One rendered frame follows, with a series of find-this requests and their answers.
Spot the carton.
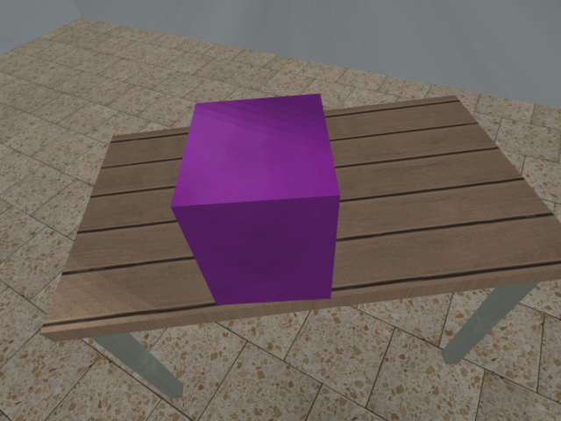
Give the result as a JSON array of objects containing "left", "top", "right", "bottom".
[{"left": 171, "top": 94, "right": 340, "bottom": 305}]

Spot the table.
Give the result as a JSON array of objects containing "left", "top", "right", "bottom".
[{"left": 40, "top": 95, "right": 561, "bottom": 399}]

